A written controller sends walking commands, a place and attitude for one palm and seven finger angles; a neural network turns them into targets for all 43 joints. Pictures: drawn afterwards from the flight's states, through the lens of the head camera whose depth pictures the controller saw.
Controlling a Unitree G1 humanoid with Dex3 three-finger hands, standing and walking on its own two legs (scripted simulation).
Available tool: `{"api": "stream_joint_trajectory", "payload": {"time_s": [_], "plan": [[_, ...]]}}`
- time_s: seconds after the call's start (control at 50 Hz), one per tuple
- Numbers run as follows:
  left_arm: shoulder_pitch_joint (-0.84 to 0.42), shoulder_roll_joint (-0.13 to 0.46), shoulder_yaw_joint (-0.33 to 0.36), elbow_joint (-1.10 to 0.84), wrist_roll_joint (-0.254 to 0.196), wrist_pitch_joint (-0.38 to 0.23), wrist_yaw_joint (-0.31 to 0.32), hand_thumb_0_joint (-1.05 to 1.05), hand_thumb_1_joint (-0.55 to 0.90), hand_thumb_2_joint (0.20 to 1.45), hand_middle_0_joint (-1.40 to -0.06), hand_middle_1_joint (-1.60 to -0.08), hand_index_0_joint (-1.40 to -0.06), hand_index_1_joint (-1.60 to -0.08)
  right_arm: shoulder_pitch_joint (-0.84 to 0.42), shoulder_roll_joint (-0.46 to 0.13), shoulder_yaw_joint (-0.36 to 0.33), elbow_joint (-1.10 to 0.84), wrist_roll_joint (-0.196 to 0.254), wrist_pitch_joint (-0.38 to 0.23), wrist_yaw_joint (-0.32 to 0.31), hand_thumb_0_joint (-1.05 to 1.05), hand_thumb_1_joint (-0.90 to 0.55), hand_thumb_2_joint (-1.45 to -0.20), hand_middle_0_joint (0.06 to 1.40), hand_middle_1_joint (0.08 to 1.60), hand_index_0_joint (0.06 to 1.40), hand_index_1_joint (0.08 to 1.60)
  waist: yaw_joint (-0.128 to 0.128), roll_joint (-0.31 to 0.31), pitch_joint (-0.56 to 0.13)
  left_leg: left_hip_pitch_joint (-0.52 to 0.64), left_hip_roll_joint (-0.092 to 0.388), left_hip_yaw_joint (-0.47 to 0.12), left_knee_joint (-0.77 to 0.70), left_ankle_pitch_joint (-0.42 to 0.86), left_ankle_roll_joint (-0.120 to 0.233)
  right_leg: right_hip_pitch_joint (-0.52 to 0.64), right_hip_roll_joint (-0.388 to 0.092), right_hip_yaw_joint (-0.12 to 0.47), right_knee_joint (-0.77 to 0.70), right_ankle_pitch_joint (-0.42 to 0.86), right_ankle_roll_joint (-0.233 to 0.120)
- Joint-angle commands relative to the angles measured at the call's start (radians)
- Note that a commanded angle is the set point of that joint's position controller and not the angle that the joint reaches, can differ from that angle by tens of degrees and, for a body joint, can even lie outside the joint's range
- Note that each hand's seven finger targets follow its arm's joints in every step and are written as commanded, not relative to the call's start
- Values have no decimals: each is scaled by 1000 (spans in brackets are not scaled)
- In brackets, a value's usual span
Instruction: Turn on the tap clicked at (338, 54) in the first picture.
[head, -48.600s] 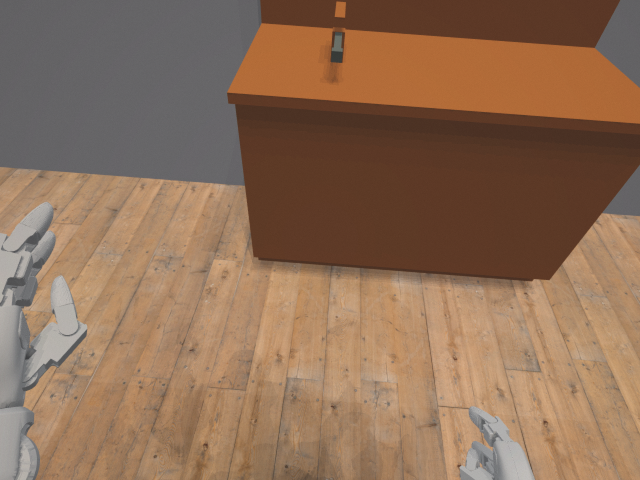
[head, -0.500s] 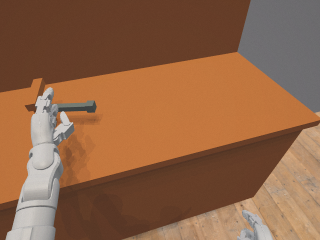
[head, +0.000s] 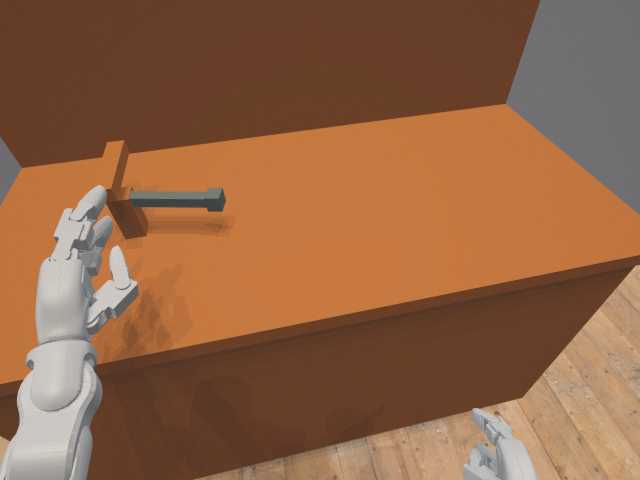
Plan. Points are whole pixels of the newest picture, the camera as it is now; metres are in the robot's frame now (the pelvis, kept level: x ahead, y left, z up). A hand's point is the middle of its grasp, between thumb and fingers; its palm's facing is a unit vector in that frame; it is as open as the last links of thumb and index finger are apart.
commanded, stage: draw the hand back beside the body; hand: left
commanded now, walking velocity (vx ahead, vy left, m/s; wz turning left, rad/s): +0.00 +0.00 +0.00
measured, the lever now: (215, 199) +0.50 +0.23 +0.07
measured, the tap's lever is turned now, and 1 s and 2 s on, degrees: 75 75 75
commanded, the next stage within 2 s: step back with the hand held close in 0.62 s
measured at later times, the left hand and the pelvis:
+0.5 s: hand (79, 338) +0.20 +0.26 +0.16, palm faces +0.45 -0.83 -0.34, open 7.4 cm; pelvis +0.01 +0.01 +0.00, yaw +1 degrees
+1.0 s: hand (104, 337) +0.21 +0.24 +0.14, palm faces +0.34 -0.83 -0.44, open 7.4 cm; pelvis -0.01 +0.01 +0.00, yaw +0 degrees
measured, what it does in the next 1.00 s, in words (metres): stands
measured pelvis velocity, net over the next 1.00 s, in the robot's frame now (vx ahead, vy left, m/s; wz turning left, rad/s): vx -0.01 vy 0.01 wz -0.01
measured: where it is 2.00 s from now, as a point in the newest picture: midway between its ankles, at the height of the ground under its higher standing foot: outside the picture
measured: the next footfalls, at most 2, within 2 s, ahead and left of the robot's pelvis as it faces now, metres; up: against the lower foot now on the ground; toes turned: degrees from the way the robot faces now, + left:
none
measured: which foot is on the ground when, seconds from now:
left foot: down 0.00-1.00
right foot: down 0.00-1.00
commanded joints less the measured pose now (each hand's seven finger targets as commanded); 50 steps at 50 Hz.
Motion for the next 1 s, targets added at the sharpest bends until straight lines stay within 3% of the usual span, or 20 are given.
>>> {"api": "stream_joint_trajectory", "payload": {"time_s": [0.0,0.06,0.1,0.14,0.2,0.26,0.32,0.4,0.48,0.52,0.6,0.7,0.72,0.74,0.76,0.78,0.86,0.9,0.96,0.98], "plan": [[-151,153,60,-326,8,-82,10,0,900,900,-194,-282,-194,-282,-155,-111,-42,-172,-5,-81,-5,0,-900,-900,200,300,200,300,9,6,-160,-97,-10,-7,-54,254,11,140,5,5,-19,108,-29],[-94,140,57,-314,9,-79,12,0,900,900,-197,-291,-197,-291,-151,-114,-46,-158,-6,-86,-7,0,-900,-900,200,300,200,300,5,-62,-112,-112,-8,-6,-55,216,16,112,8,2,-30,72,-24],[-65,150,73,-335,13,-84,12,0,900,900,-199,-297,-199,-297,-151,-115,-48,-154,-6,-89,-7,0,-900,-900,200,300,200,300,6,-24,-100,-118,-9,-5,-54,209,15,108,4,5,-29,61,-26],[-14,159,95,-347,12,-86,14,0,900,900,-200,-300,-200,-300,-153,-113,-47,-155,-8,-90,-7,0,-900,-900,200,300,200,300,17,-26,-102,-128,-10,-11,-54,202,14,120,4,5,-26,54,-28],[39,179,123,-442,17,-98,18,0,900,900,-200,-300,-200,-300,-154,-107,-46,-164,-12,-99,-5,0,-900,-900,200,300,200,300,26,58,-151,-120,-13,-18,-44,246,5,154,0,7,-6,88,-32],[135,182,143,-466,14,-90,20,0,900,900,-200,-300,-200,-300,-147,-105,-47,-171,-16,-103,-4,0,-900,-900,200,300,200,300,31,14,-135,-133,-8,-18,-36,276,4,161,3,3,-2,118,-30],[214,180,157,-502,13,-88,17,0,900,900,-200,-300,-200,-300,-142,-103,-48,-174,-16,-107,-1,0,-900,-900,200,300,200,300,32,33,-128,-133,0,-17,-23,317,0,152,0,4,5,141,-29],[135,156,123,-479,18,-77,15,0,900,900,-200,-300,-200,-300,-142,-108,-45,-163,-14,-111,-5,0,-900,-900,200,300,200,300,9,10,-59,-148,3,-18,-27,259,2,91,2,-1,-4,83,-27],[96,159,122,-478,18,-74,20,0,900,900,-200,-300,-200,-300,-148,-110,-43,-162,-11,-115,-13,0,-900,-900,200,300,200,300,9,18,-77,-138,-4,-23,-31,219,5,86,2,-2,-1,49,-28],[128,157,125,-453,17,-75,24,0,900,900,-200,-300,-200,-300,-144,-106,-43,-161,-14,-115,-17,0,-900,-900,200,300,200,300,18,-25,-97,-141,-4,-26,-33,224,8,106,0,-6,5,54,-27],[149,172,140,-487,19,-78,25,0,900,900,-200,-300,-200,-300,-146,-103,-40,-164,-17,-121,-14,0,-900,-900,200,300,200,300,28,27,-139,-137,-9,-26,-27,270,2,143,-4,-3,18,98,-30],[170,175,148,-475,16,-76,22,0,900,900,-200,-300,-200,-300,-149,-102,-42,-164,-17,-120,-12,0,-900,-900,200,300,200,300,27,2,-108,-150,-5,-21,-25,248,7,131,-4,-2,6,89,-28],[109,202,167,-484,15,-78,27,0,900,900,-200,-300,-200,-300,-152,-104,-42,-159,-13,-119,-15,0,-900,-900,200,300,200,300,22,6,-102,-153,-7,-16,-24,237,9,126,-5,2,2,85,-28],[76,287,284,-500,0,-111,31,0,900,900,-200,-300,-200,-300,-127,-114,-29,-210,3,-90,-21,0,-900,-900,200,300,200,300,-11,-16,0,-222,23,-18,9,134,28,-10,-49,78,-34,123,-13],[164,217,227,-415,5,-113,21,0,900,900,-200,-300,-200,-300,-124,-99,-25,-187,-4,-72,-21,0,-900,-900,200,300,200,300,-16,-70,-3,-233,21,-35,21,90,32,-30,-71,78,-43,100,-9],[148,219,220,-457,11,-119,16,0,900,900,-200,-300,-200,-300,-143,-104,-31,-203,-2,-63,-20,0,-900,-900,200,300,200,300,-17,-45,-3,-226,18,-35,22,98,33,-45,-72,95,-45,116,-15],[265,176,188,-453,18,-129,19,0,900,900,-200,-300,-200,-300,-108,-120,-47,-230,-6,-38,-24,0,-900,-900,200,300,200,300,-16,-2,-182,-200,42,-26,44,219,29,30,-89,73,35,227,-7],[296,187,196,-503,20,-131,23,0,900,900,-200,-300,-200,-300,-111,-124,-52,-248,-3,-30,-26,0,-900,-900,200,300,200,300,-14,31,-246,-178,55,-31,54,320,27,46,-85,61,85,286,-3],[342,211,220,-550,22,-132,33,0,900,900,-200,-300,-200,-300,-104,-125,-64,-268,-2,-14,-28,0,-900,-900,200,300,200,300,-16,-30,-281,-209,62,-41,77,361,22,53,-91,62,119,338,0],[348,247,252,-572,24,-133,38,0,900,900,-200,-300,-200,-300,-115,-126,-64,-272,-2,-12,-30,0,-900,-900,200,300,200,300,-13,-15,-286,-214,63,-55,73,370,23,46,-89,64,135,329,-1]]}}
